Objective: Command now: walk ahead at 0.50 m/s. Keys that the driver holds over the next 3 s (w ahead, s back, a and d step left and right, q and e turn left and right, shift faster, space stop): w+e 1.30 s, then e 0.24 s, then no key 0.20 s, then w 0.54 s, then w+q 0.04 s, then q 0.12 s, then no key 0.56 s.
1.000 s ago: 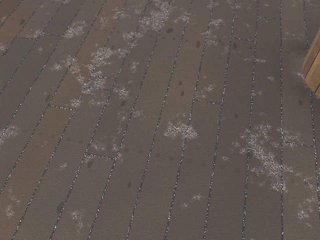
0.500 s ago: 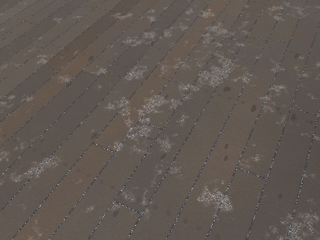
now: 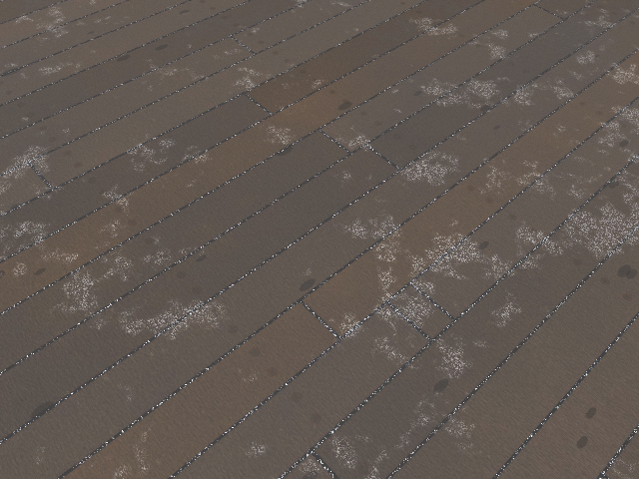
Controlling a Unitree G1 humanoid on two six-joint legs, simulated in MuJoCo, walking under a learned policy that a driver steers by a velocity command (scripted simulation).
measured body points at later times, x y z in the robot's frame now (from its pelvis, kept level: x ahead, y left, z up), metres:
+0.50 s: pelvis +0.27 -0.05 -0.01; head +0.30 -0.06 +0.44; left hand +0.43 +0.19 -0.13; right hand +0.28 -0.32 -0.14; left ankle +0.17 +0.11 -0.62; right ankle +0.31 -0.10 -0.74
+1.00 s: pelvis +0.54 -0.07 +0.00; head +0.57 -0.07 +0.44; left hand +0.74 +0.15 -0.13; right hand +0.54 -0.38 -0.09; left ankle +0.63 -0.01 -0.74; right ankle +0.38 -0.11 -0.66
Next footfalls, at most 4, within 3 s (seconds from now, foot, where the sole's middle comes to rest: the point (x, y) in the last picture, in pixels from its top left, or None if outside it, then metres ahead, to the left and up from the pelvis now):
0.38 right None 0.35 -0.11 -0.78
0.88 left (345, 389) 0.67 -0.03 -0.78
1.40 right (496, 367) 0.74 -0.37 -0.78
2.02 left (464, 299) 0.93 -0.32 -0.78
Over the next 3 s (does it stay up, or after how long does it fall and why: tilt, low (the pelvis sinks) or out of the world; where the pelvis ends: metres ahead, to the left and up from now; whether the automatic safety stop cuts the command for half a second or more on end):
stays up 0.94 -0.57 0.00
